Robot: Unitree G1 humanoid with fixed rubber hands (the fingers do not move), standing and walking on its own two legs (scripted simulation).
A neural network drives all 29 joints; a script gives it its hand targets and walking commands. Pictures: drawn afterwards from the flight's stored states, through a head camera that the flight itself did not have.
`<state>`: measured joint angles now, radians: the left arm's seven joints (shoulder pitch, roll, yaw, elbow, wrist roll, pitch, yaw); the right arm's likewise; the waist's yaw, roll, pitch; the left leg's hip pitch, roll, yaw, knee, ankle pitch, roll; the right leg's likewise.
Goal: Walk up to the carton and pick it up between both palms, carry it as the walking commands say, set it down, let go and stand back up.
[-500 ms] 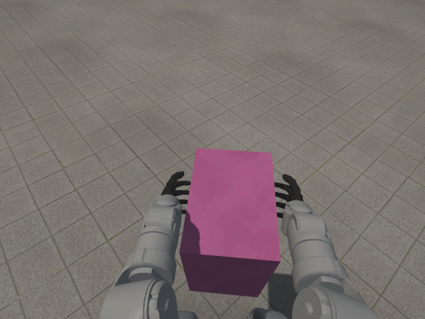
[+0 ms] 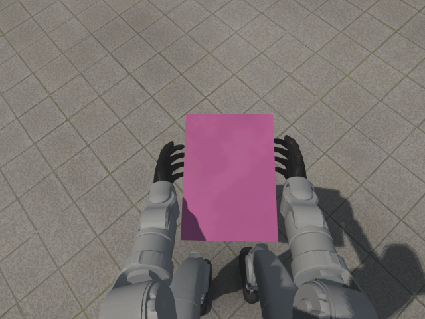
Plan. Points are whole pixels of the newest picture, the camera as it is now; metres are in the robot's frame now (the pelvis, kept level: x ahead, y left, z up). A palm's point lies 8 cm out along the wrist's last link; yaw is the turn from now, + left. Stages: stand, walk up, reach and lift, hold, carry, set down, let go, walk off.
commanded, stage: set down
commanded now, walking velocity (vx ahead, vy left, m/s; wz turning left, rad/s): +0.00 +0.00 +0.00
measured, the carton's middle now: (227, 184) +0.37 +0.00 -0.16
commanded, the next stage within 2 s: none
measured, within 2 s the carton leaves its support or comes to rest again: neither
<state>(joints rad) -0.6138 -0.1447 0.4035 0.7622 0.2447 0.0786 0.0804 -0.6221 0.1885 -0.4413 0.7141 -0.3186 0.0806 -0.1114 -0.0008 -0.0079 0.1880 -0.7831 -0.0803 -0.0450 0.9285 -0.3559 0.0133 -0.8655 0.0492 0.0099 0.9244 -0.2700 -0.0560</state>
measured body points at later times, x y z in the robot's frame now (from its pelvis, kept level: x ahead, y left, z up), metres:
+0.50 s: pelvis +0.01 +0.02 -0.04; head +0.25 +0.01 +0.34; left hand +0.37 +0.16 -0.17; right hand +0.38 -0.11 -0.17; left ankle +0.06 +0.13 -0.68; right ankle +0.10 -0.07 -0.68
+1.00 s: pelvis -0.01 +0.02 -0.12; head +0.28 +0.00 +0.23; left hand +0.41 +0.14 -0.26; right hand +0.40 -0.11 -0.27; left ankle +0.06 +0.13 -0.68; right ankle +0.10 -0.07 -0.68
